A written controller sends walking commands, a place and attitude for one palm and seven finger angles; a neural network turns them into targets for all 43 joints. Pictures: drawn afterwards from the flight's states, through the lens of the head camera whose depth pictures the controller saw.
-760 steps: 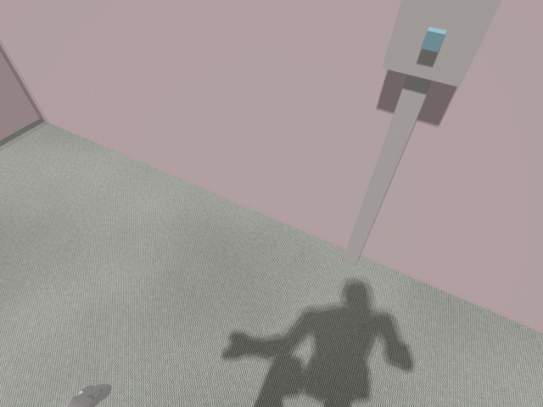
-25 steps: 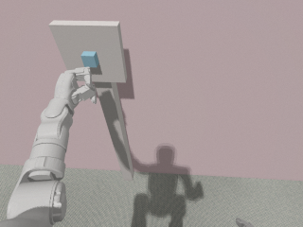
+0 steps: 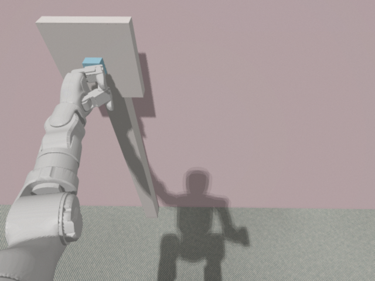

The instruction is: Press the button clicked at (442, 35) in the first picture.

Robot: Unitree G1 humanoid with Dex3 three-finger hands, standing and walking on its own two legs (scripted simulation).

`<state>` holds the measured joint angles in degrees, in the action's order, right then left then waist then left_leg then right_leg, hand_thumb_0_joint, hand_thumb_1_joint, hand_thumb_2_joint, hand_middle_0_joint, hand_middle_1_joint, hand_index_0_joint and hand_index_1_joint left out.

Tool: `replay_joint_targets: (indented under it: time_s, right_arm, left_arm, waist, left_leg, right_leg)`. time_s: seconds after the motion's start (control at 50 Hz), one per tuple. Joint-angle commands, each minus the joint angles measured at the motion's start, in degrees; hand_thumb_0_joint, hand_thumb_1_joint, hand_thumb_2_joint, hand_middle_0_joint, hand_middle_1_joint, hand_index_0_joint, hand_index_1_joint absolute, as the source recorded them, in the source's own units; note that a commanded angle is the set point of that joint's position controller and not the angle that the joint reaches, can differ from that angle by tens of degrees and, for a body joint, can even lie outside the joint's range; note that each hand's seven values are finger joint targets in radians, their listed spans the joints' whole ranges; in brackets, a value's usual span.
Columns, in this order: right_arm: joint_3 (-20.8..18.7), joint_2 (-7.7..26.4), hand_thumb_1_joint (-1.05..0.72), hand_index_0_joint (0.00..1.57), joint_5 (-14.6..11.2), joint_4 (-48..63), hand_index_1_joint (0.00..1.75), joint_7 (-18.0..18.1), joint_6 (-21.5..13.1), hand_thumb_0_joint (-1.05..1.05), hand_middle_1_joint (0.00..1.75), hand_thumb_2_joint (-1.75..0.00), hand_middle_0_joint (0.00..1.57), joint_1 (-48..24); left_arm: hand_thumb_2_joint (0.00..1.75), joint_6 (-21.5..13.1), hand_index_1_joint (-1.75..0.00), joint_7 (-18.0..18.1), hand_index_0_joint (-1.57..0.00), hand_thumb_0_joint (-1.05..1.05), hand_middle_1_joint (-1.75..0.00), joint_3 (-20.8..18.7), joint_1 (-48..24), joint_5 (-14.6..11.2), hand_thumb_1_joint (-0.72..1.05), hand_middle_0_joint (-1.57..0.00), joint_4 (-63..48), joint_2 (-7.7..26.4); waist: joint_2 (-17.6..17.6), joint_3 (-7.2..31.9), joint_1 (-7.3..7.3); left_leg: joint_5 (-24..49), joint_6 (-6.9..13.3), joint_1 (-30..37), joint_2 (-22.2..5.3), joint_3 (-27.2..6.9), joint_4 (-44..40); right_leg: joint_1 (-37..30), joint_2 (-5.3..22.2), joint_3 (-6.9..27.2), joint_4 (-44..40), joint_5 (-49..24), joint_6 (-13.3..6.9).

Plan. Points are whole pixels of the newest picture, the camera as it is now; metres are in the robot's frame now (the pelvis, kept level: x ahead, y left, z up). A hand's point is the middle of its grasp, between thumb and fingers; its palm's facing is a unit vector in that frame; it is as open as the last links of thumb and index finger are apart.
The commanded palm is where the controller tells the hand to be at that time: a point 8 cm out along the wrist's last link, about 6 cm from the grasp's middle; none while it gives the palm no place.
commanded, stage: press the button with the knuckle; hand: left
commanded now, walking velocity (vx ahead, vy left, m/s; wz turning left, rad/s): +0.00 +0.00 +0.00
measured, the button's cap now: (95, 66) +0.52 +0.19 +0.20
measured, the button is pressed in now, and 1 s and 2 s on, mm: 1 4 0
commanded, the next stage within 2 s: hold the button down briefly in 0.44 s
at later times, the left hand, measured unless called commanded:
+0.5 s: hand (106, 88) +0.48 +0.17 +0.17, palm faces -0.03 -1.00 -0.01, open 3.6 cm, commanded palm +0.48 +0.22 +0.17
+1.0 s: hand (106, 89) +0.47 +0.17 +0.17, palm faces -0.02 -1.00 -0.01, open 3.6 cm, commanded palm +0.46 +0.21 +0.17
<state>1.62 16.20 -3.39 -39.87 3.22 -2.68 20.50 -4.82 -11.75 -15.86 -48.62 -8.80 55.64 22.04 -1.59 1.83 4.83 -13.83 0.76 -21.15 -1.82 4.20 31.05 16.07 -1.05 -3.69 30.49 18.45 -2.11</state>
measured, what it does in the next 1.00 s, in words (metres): stands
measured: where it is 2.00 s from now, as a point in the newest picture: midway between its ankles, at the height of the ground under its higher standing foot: outside the picture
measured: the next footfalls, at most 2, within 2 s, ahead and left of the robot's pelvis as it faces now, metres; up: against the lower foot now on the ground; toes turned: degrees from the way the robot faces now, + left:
none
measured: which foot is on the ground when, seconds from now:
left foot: down 0.00-1.00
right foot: down 0.00-1.00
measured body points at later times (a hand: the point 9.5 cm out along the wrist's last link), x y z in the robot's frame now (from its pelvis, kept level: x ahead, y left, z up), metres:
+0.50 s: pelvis -0.02 +0.00 -0.01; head +0.03 +0.00 +0.44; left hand +0.47 +0.22 +0.18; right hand +0.01 -0.27 -0.13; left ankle +0.02 +0.11 -0.73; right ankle -0.03 -0.09 -0.73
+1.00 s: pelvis -0.03 +0.01 -0.01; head +0.02 +0.01 +0.44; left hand +0.47 +0.22 +0.18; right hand -0.04 -0.26 -0.13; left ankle +0.02 +0.11 -0.73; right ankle -0.03 -0.09 -0.73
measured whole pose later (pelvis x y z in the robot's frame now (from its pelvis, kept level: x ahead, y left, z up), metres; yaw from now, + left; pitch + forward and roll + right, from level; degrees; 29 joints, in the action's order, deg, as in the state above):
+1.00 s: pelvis -0.03 +0.01 -0.01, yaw +1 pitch +8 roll -2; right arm 2.1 17.0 -1.5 -42.2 2.1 -7.3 25.4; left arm -11.4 -10.8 -16.3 -62.7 -6.0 72.9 26.8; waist -1.9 2.1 8.5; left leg -12.8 1.7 -32.0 -1.8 3.1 36.4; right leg 26.2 -0.8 -4.7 35.2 17.4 -1.4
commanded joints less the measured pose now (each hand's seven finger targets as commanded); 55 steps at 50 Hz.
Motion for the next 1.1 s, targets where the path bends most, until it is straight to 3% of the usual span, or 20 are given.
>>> replay_joint_targets:
  time_s: [0.0, 0.02, 0.04, 0.06, 0.1, 0.12, 0.26, 0.28, 0.36, 0.38, 0.48, 0.56, 0.62, 0.68, 0.74, 0.82, 0.88, 0.94, 1.04, 1.08]
  right_arm:
    - [-3.2, 8.1, -0.90, 0.20, 0.1, 5.7, 0.30, 0.8, -2.3, 0.00, 0.30, -0.90, 0.20, 1.8]
    - [-3.4, 8.3, -0.90, 0.20, 0.2, 5.3, 0.30, 0.8, -2.3, 0.00, 0.30, -0.90, 0.20, 2.5]
    - [-3.4, 8.4, -0.90, 0.20, 0.2, 5.3, 0.30, 0.7, -2.2, 0.00, 0.30, -0.90, 0.20, 2.6]
    - [-3.4, 8.3, -0.90, 0.20, 0.1, 5.3, 0.30, 0.6, -2.3, 0.00, 0.30, -0.90, 0.20, 2.6]
    - [-3.5, 8.5, -0.90, 0.20, 0.2, 4.8, 0.30, 0.6, -2.5, 0.00, 0.30, -0.90, 0.20, 3.0]
    - [-3.4, 8.8, -0.90, 0.20, 0.1, 4.3, 0.30, 0.8, -2.3, 0.00, 0.30, -0.90, 0.20, 3.4]
    - [-3.1, 9.2, -0.90, 0.20, 0.5, 3.3, 0.30, 0.7, -2.8, 0.00, 0.30, -0.90, 0.20, 4.9]
    - [-3.0, 9.5, -0.90, 0.20, 0.6, 3.2, 0.30, 0.7, -2.7, 0.00, 0.30, -0.90, 0.20, 5.5]
    - [-3.0, 9.4, -0.90, 0.20, 0.7, 3.1, 0.30, 0.6, -3.2, 0.00, 0.30, -0.90, 0.20, 6.1]
    - [-3.0, 9.6, -0.90, 0.20, 0.9, 2.8, 0.30, 0.5, -3.3, 0.00, 0.30, -0.90, 0.20, 6.6]
    - [-2.9, 10.2, -0.90, 0.20, 0.9, 2.1, 0.30, 0.7, -3.7, 0.00, 0.30, -0.90, 0.20, 7.8]
    - [-2.7, 10.5, -0.90, 0.20, 0.8, 1.9, 0.30, 0.7, -4.2, 0.00, 0.30, -0.90, 0.20, 8.5]
    - [-2.8, 10.6, -0.90, 0.20, 1.1, 1.9, 0.30, 0.6, -4.5, 0.00, 0.30, -0.90, 0.20, 9.3]
    - [-3.0, 10.4, -0.90, 0.20, 1.3, 1.7, 0.30, 0.4, -4.9, 0.00, 0.30, -0.90, 0.20, 9.7]
    - [-3.1, 10.8, -0.90, 0.20, 1.4, 1.4, 0.30, 0.3, -5.4, 0.00, 0.30, -0.90, 0.20, 10.2]
    - [-3.1, 10.6, -0.90, 0.20, 1.6, 1.0, 0.30, 0.1, -5.9, 0.00, 0.30, -0.90, 0.20, 10.3]
    - [-3.1, 10.9, -0.90, 0.20, 1.8, 1.5, 0.30, 0.0, -6.2, 0.00, 0.30, -0.90, 0.20, 10.3]
    - [-3.0, 10.5, -0.90, 0.20, 1.6, 2.2, 0.30, -0.1, -6.3, 0.00, 0.30, -0.90, 0.20, 9.6]
    - [-3.1, 10.4, -0.90, 0.20, 1.4, 3.3, 0.30, 0.0, -6.3, 0.00, 0.30, -0.90, 0.20, 8.7]
    - [-3.1, 9.9, -0.90, 0.20, 1.3, 4.1, 0.30, -0.1, -6.2, 0.00, 0.30, -0.90, 0.20, 8.0]
  left_arm:
    - [0.90, -4.9, -1.50, 0.0, -1.30, 0.00, -1.50, -1.6, -33.0, -0.6, 0.90, -1.30, -11.9, 13.3]
    - [0.90, -5.3, -1.50, -0.1, -1.30, 0.00, -1.50, -2.5, -33.4, -0.5, 0.90, -1.30, -11.4, 14.5]
    - [0.90, -5.5, -1.50, -0.1, -1.30, 0.00, -1.50, -2.6, -33.0, -0.5, 0.90, -1.30, -11.0, 14.5]
    - [0.90, -5.7, -1.50, -0.2, -1.30, 0.00, -1.50, -1.1, -34.2, -0.8, 0.90, -1.30, -11.1, 12.6]
    - [0.90, -5.8, -1.50, -0.3, -1.30, 0.00, -1.50, -1.0, -35.9, -1.2, 0.90, -1.30, -8.8, 12.2]
    - [0.90, -5.7, -1.50, -0.2, -1.30, 0.00, -1.50, -2.0, -36.5, -1.0, 0.90, -1.30, -7.2, 14.0]
    - [0.90, -6.4, -1.50, 0.2, -1.30, 0.00, -1.50, -1.8, -41.9, 0.5, 0.90, -1.30, -2.1, 16.2]
    - [0.90, -6.7, -1.50, 0.3, -1.30, 0.00, -1.50, -2.8, -42.6, 0.6, 0.90, -1.30, -1.4, 17.6]
    - [0.90, -7.8, -1.50, -0.4, -1.30, 0.00, -1.50, -0.8, -46.5, 0.5, 0.90, -1.30, -0.8, 15.7]
    - [0.90, -8.3, -1.50, -0.2, -1.30, 0.00, -1.50, -1.7, -46.9, 0.6, 0.90, -1.30, -0.5, 16.5]
    - [0.90, -8.6, -1.50, 0.0, -1.30, 0.00, -1.50, -2.8, -49.0, 0.5, 0.90, -1.30, 3.0, 18.9]
    - [0.90, -8.5, -1.50, 0.0, -1.30, 0.00, -1.50, -1.0, -50.0, 1.1, 0.90, -1.30, 4.2, 18.3]
    - [0.90, -9.1, -1.50, 0.4, -1.30, 0.00, -1.50, -2.5, -51.4, 1.5, 0.90, -1.30, 3.9, 20.3]
    - [0.90, -9.5, -1.50, 0.7, -1.30, 0.00, -1.50, -1.2, -51.4, 1.3, 0.90, -1.30, 3.8, 17.2]
    - [0.90, -9.6, -1.50, 1.2, -1.30, 0.00, -1.50, -1.3, -52.3, 1.3, 0.90, -1.30, 3.7, 17.5]
    - [0.90, -10.1, -1.50, 1.7, -1.30, 0.00, -1.50, 0.0, -53.5, 1.7, 0.90, -1.30, 3.0, 15.6]
    - [0.90, -10.2, -1.50, 1.9, -1.30, 0.00, -1.50, -1.9, -51.2, 1.7, 0.90, -1.30, 3.3, 17.1]
    - [0.90, -9.9, -1.50, 1.3, -1.30, 0.00, -1.50, -0.6, -49.5, 1.6, 0.90, -1.30, 3.1, 15.5]
    - [0.90, -9.6, -1.50, 0.7, -1.30, 0.00, -1.50, -2.6, -45.1, 1.1, 0.90, -1.30, 1.1, 17.2]
    - [0.90, -9.6, -1.50, 0.4, -1.30, 0.00, -1.50, -1.7, -42.6, 0.7, 0.90, -1.30, -0.5, 14.9]
  waist:
    - [-1.3, 19.2, 1.08]
    - [0.1, 20.2, 1.30]
    - [-1.3, 20.4, 1.02]
    - [-0.3, 20.3, 1.80]
    - [2.1, 18.4, 2.49]
    - [2.6, 17.0, 2.70]
    - [-0.5, 16.9, 4.16]
    - [1.4, 17.5, 4.36]
    - [-2.0, 18.7, 5.38]
    - [-1.0, 19.7, 5.39]
    - [1.2, 17.5, 6.33]
    - [-1.7, 16.6, 7.04]
    - [-3.2, 18.8, 6.77]
    - [-1.8, 19.2, 7.31]
    - [-1.6, 18.8, 7.36]
    - [-3.6, 18.8, 7.63]
    - [-1.4, 19.3, 6.74]
    - [-2.9, 19.4, 6.23]
    - [-1.9, 19.3, 4.45]
    - [-2.6, 19.8, 3.81]
  left_leg:
    - [13.1, 2.4, 15.1, 1.6, -4.1, -0.4]
    - [13.9, 2.4, 15.5, 1.5, -4.4, -0.2]
    - [14.1, 2.2, 15.9, 1.4, -4.4, -0.2]
    - [13.8, 2.3, 16.1, 1.4, -4.5, -0.2]
    - [12.1, 2.6, 14.5, 1.4, -4.4, 0.0]
    - [11.0, 2.6, 13.4, 1.3, -4.5, -0.2]
    - [6.6, 2.5, 10.9, 1.5, -4.9, 0.4]
    - [6.8, 2.6, 10.1, 1.4, -5.1, 0.7]
    - [6.1, 2.2, 11.5, 1.3, -5.5, 0.9]
    - [6.5, 2.3, 11.6, 1.2, -6.0, 1.3]
    - [2.3, 2.5, 8.0, 0.9, -6.0, 1.0]
    - [-0.6, 2.1, 7.5, 0.6, -6.3, 0.5]
    - [-0.1, 1.9, 8.2, 0.5, -6.8, 0.9]
    - [0.1, 2.0, 9.5, 0.4, -7.2, 1.1]
    - [-2.1, 1.8, 9.4, 0.2, -7.7, 0.5]
    - [-2.5, 1.5, 11.1, 0.1, -8.2, 0.5]
    - [-3.1, 1.7, 9.7, 0.3, -8.0, 0.6]
    - [-2.5, 1.6, 10.1, 0.4, -7.7, 0.6]
    - [-1.0, 1.6, 9.4, 0.4, -7.2, 0.6]
    - [0.6, 1.7, 10.7, 0.5, -7.2, 0.9]
  right_leg:
    - [2.8, -0.1, 3.5, -4.1, -20.8, 1.2]
    - [2.7, -0.3, 3.3, -3.9, -21.2, 1.3]
    - [3.1, -0.4, 3.3, -3.8, -20.8, 1.1]
    - [3.6, -0.4, 3.1, -4.0, -20.5, 1.3]
    - [4.6, -0.6, 3.2, -4.3, -19.4, 1.6]
    - [5.0, -0.6, 3.2, -4.5, -18.5, 1.6]
    - [7.8, -0.3, 3.9, -4.5, -13.5, 1.7]
    - [7.1, -0.4, 3.8, -4.1, -13.8, 1.7]
    - [9.4, -0.5, 3.6, -3.9, -12.2, 1.7]
    - [9.4, -0.6, 3.5, -3.7, -12.1, 1.6]
    - [10.3, -0.7, 3.9, -4.3, -8.3, 1.9]
    - [13.0, -0.6, 3.7, -4.3, -4.8, 2.0]
    - [13.3, -0.8, 3.5, -3.7, -4.6, 1.8]
    - [14.4, -1.1, 3.1, -3.6, -4.3, 1.7]
    - [15.5, -1.2, 2.9, -3.6, -2.4, 1.8]
    - [17.4, -1.2, 2.5, -3.2, -1.9, 1.5]
    - [15.9, -1.3, 2.6, -3.1, -1.6, 1.4]
    - [15.8, -1.2, 2.5, -2.9, -2.0, 1.4]
    - [13.4, -1.2, 2.4, -2.7, -3.4, 1.2]
    - [13.2, -1.3, 2.2, -2.5, -4.5, 1.0]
